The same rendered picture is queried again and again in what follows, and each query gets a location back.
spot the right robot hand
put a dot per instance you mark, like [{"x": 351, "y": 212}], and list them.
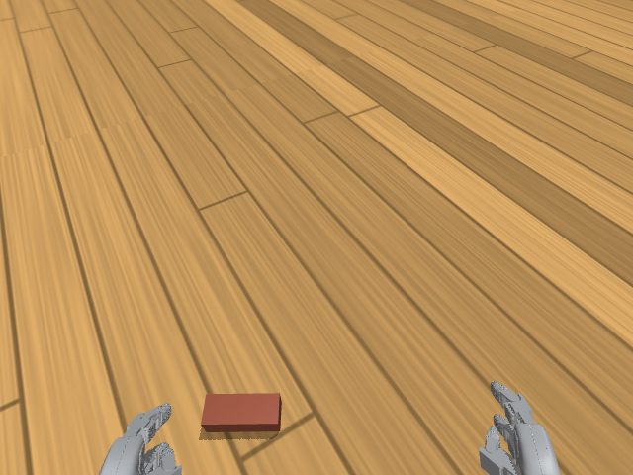
[{"x": 528, "y": 442}]

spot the carton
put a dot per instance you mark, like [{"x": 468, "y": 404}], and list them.
[{"x": 242, "y": 412}]

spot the left robot hand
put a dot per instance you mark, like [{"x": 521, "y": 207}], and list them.
[{"x": 127, "y": 454}]

